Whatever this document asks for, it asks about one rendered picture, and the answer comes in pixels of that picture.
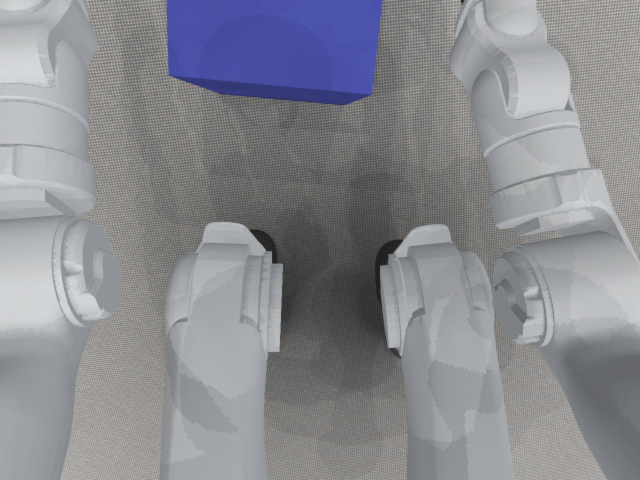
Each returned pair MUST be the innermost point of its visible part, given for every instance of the left robot thigh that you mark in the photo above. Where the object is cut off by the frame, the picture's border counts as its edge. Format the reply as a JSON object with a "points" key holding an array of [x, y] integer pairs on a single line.
{"points": [[213, 411]]}

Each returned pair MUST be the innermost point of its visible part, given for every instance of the left robot upper arm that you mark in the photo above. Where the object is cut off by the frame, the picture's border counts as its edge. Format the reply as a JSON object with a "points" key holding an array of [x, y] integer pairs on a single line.
{"points": [[58, 276]]}

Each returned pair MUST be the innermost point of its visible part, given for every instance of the robot left forearm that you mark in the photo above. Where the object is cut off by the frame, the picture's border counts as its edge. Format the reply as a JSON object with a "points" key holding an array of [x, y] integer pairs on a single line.
{"points": [[45, 50]]}

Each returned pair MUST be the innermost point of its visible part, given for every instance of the carton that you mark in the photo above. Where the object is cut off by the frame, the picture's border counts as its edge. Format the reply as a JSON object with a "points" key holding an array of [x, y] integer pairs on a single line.
{"points": [[320, 51]]}

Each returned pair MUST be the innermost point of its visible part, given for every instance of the robot right forearm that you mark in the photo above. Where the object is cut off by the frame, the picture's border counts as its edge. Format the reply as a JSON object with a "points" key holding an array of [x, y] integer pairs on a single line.
{"points": [[520, 100]]}

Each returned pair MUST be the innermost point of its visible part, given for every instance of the right robot upper arm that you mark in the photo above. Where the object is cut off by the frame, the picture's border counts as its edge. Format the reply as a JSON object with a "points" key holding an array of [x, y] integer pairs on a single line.
{"points": [[576, 299]]}

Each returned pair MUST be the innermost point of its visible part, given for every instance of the left robot foot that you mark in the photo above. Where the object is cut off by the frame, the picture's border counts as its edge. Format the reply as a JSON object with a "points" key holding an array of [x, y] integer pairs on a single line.
{"points": [[267, 242]]}

